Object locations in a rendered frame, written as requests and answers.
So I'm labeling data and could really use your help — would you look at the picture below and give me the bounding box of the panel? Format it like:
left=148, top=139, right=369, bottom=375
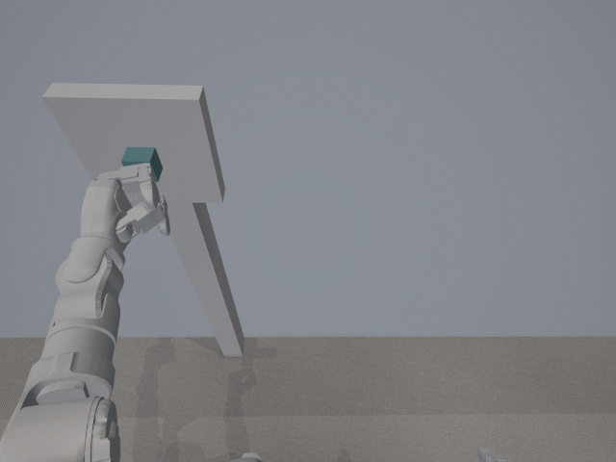
left=42, top=83, right=244, bottom=356

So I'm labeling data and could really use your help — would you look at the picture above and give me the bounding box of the left robot upper arm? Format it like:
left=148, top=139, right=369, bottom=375
left=1, top=396, right=120, bottom=462

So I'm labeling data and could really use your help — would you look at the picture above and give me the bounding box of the button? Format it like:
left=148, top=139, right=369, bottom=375
left=121, top=147, right=163, bottom=182

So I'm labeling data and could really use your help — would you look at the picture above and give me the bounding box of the left robot hand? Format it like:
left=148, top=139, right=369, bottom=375
left=80, top=163, right=170, bottom=252

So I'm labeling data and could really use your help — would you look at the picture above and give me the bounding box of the left robot forearm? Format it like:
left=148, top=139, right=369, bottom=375
left=0, top=236, right=125, bottom=462

